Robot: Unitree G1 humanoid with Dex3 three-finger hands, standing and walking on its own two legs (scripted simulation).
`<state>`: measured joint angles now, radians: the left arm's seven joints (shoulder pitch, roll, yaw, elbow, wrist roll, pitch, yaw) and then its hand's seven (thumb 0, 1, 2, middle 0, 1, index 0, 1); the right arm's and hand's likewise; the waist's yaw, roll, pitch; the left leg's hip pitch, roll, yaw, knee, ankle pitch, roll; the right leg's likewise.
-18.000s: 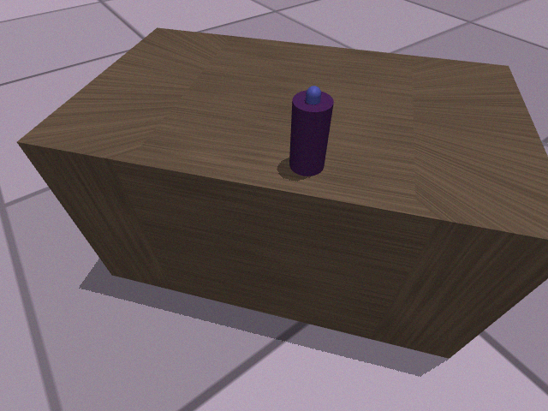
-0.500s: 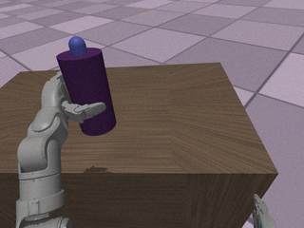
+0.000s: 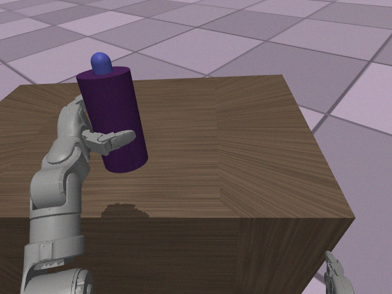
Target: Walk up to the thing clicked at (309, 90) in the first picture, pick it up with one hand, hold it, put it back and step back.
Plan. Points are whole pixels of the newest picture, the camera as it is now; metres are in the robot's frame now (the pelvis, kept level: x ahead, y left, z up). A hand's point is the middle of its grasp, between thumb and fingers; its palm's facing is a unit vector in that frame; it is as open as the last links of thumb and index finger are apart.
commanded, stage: crouch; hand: left
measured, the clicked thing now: (114, 113) +0.37 +0.16 +0.24
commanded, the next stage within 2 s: lower in 0.78 s
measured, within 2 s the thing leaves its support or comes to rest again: neither
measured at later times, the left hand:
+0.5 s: hand (114, 136) +0.42 +0.21 +0.15, palm faces +0.21 -0.98 +0.01, open 12.2 cm
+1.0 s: hand (117, 142) +0.44 +0.21 +0.12, palm faces +0.21 -0.98 +0.02, open 12.2 cm
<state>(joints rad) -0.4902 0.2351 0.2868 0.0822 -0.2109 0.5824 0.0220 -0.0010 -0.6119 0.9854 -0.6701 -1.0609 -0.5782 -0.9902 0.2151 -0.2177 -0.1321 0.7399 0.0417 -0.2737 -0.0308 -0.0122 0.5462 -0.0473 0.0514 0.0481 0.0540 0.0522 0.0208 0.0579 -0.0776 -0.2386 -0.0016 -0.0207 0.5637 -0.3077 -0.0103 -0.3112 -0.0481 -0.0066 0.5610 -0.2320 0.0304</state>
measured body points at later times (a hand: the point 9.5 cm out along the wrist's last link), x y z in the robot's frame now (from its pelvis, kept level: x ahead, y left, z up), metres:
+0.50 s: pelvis +0.01 +0.00 +0.00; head +0.01 -0.01 +0.45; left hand +0.40 +0.26 +0.15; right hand +0.16 -0.28 -0.08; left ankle +0.00 +0.13 -0.73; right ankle +0.04 -0.14 -0.73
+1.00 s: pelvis +0.01 +0.00 -0.01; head +0.03 +0.00 +0.44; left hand +0.42 +0.26 +0.12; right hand +0.16 -0.27 -0.08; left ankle +0.00 +0.13 -0.73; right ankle +0.04 -0.14 -0.73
